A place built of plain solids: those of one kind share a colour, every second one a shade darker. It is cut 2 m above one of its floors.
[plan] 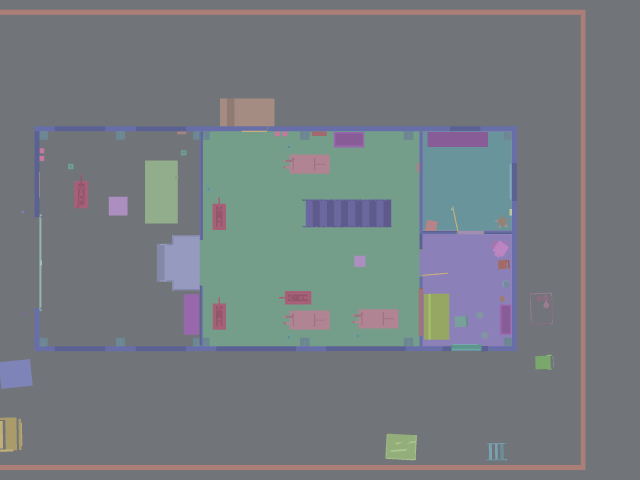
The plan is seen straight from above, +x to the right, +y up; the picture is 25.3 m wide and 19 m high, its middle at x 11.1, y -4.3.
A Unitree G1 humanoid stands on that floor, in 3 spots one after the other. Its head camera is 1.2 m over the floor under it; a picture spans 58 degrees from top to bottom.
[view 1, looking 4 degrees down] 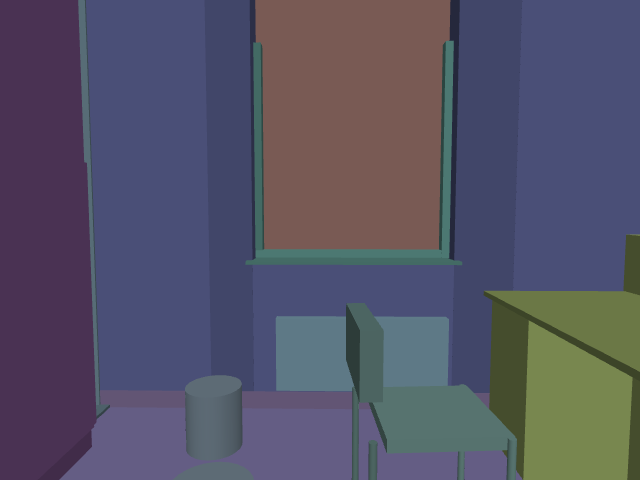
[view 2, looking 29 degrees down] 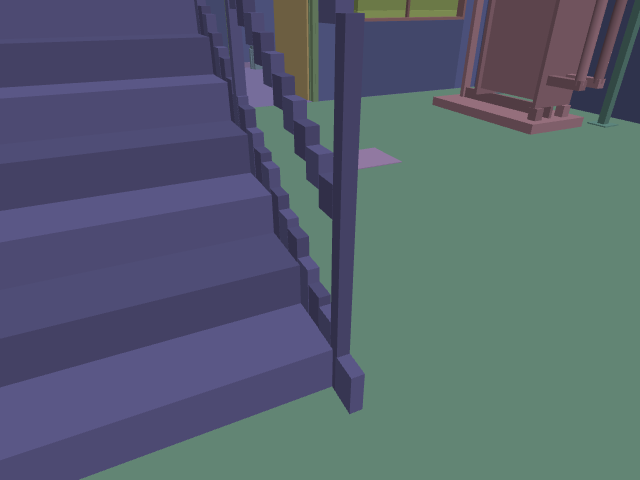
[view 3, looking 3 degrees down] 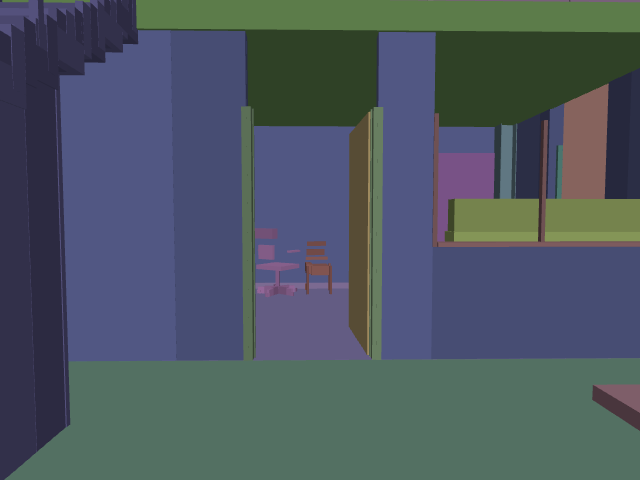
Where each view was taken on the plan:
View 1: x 17.05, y -5.95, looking -89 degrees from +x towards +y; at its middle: yard_bound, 7.27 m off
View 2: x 9.56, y -3.25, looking -25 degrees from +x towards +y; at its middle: raised_floor_pumps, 2.48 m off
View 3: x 11.45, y -5.20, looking -1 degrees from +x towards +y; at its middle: wall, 7.26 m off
